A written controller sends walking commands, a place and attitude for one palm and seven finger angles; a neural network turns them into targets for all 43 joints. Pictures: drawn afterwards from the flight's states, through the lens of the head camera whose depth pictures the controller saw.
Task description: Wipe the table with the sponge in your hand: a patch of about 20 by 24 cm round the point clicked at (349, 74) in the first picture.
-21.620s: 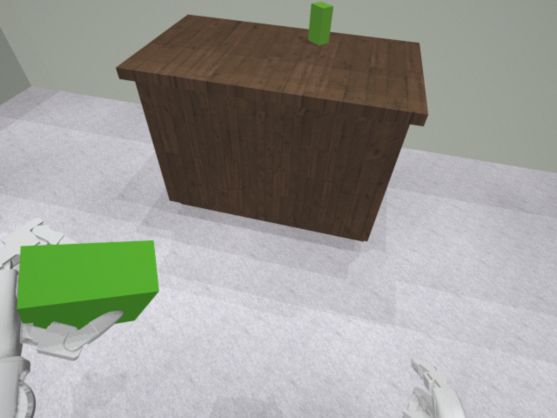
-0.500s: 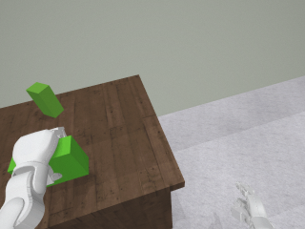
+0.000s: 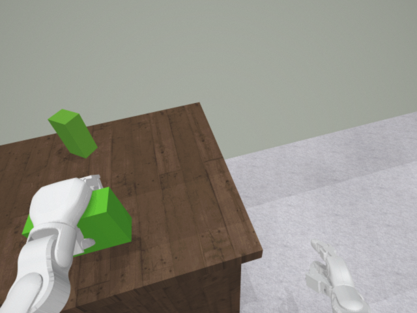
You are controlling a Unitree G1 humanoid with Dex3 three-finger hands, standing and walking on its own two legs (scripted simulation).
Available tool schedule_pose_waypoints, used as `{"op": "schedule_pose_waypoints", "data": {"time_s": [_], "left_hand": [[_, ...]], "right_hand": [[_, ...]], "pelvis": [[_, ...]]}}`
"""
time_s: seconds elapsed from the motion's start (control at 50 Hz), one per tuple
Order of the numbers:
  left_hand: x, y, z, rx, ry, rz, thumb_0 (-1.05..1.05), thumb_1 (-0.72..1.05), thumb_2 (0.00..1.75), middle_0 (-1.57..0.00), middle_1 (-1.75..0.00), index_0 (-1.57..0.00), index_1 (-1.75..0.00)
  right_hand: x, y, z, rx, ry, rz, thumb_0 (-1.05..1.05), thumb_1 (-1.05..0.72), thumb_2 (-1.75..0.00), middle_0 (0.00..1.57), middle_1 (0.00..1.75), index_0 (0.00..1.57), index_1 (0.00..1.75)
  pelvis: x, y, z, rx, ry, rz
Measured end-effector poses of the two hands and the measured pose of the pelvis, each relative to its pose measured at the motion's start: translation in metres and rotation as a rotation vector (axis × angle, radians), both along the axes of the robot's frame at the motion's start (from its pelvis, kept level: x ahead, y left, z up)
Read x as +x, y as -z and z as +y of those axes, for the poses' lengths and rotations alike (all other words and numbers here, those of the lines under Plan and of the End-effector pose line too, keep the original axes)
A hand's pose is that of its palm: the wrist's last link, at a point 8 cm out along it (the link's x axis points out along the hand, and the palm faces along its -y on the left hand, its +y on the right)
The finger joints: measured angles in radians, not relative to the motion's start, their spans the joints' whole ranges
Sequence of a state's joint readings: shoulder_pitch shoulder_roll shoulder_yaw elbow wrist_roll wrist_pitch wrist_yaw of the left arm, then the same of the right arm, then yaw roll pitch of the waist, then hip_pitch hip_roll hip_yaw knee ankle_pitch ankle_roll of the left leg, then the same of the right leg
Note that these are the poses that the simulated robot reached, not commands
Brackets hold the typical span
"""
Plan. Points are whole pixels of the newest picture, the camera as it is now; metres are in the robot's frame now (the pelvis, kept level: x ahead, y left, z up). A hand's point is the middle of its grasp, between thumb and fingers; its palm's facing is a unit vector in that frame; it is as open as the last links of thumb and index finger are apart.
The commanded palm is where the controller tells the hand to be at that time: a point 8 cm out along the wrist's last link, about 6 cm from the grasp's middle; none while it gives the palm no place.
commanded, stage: move the sponge above the wiping area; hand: left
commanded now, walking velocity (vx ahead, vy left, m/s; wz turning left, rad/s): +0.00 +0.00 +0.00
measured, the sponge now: (88, 229) +0.22 +0.28 +0.05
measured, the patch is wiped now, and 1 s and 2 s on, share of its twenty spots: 0.00 0.00 0.05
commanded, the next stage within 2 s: lower the sponge onto the table in 0.04 s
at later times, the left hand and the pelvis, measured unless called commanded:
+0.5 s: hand (80, 215) +0.23 +0.28 +0.10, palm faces +0.00 -0.08 -1.00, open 9.4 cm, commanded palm +0.21 +0.28 +0.16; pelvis +0.00 -0.01 +0.00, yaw +0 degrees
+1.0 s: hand (84, 222) +0.22 +0.28 +0.08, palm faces -0.01 -0.09 -1.00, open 9.4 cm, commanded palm +0.20 +0.27 +0.14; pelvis +0.00 -0.01 +0.00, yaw +0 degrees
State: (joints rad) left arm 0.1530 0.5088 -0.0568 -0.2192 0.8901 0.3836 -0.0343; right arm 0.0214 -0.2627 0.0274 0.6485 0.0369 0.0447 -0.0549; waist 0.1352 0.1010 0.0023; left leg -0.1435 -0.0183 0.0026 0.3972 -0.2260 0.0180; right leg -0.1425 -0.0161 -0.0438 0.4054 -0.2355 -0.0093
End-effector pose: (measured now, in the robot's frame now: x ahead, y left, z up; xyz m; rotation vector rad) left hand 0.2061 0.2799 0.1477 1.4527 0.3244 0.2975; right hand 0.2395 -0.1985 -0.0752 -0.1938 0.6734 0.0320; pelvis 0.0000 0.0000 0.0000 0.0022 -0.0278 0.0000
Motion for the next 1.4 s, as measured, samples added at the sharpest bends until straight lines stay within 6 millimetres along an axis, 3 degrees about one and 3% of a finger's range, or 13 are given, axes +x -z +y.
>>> {"op": "schedule_pose_waypoints", "data": {"time_s": [0.26, 0.46, 0.8, 1.06, 1.4], "left_hand": [[0.01, -0.013, -0.003, 0.018, -0.037, -0.062, 0.0, -0.44, 1.06, -0.79, -1.39, -0.8, -1.39], [0.001, -0.006, -0.003, 0.016, -0.017, 0.0, 0.0, -0.44, 1.06, -0.79, -1.39, -0.8, -1.39], [0.006, 0.007, -0.005, 0.016, -0.004, 0.007, 0.0, -0.44, 1.06, -0.79, -1.39, -0.8, -1.39], [-0.002, 0.02, -0.001, 0.007, -0.026, 0.019, 0.0, -0.44, 1.06, -0.79, -1.39, -0.8, -1.39], [0.006, 0.031, -0.007, 0.002, -0.019, 0.021, 0.0, -0.44, 1.06, -0.79, -1.39, -0.8, -1.39]], "right_hand": [[-0.008, 0.004, -0.002, 0.031, 0.015, 0.022, 0.01, -0.91, -0.9, 0.2, 0.3, 0.2, 0.3], [-0.011, 0.004, -0.017, -0.001, 0.03, 0.013, 0.01, -0.91, -0.9, 0.2, 0.3, 0.2, 0.3], [-0.02, 0.009, -0.028, -0.004, 0.062, 0.03, 0.01, -0.91, -0.9, 0.2, 0.3, 0.2, 0.3], [-0.018, 0.009, -0.025, -0.008, 0.059, 0.031, 0.01, -0.91, -0.9, 0.2, 0.3, 0.2, 0.3], [-0.015, 0.008, -0.016, 0.01, 0.05, 0.037, 0.01, -0.91, -0.9, 0.2, 0.3, 0.2, 0.3]], "pelvis": [[-0.002, 0.0, -0.003, 0.003, 0.008, -0.003], [-0.004, 0.0, -0.008, 0.003, 0.003, -0.006], [-0.003, 0.0, -0.012, 0.003, 0.008, 0.002], [-0.001, 0.001, -0.01, 0.0, 0.005, 0.006], [0.0, 0.001, -0.006, 0.001, 0.011, 0.015]]}}
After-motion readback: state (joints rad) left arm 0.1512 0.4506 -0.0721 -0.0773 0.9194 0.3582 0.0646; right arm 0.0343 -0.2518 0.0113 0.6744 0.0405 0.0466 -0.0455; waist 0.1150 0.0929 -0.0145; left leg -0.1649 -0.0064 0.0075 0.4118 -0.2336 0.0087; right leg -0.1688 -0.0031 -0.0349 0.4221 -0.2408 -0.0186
